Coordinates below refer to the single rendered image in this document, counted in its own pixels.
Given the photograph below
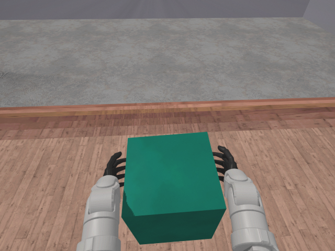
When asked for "left robot hand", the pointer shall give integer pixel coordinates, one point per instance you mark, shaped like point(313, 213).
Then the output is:
point(112, 168)

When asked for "robot right forearm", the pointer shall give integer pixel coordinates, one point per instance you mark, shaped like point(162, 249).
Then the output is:
point(250, 231)

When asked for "robot left forearm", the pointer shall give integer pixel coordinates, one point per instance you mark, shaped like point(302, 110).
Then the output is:
point(101, 219)

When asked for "carton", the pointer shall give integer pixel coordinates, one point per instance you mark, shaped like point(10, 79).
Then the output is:
point(172, 191)

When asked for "right robot hand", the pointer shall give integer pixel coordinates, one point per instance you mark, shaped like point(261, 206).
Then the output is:
point(228, 162)

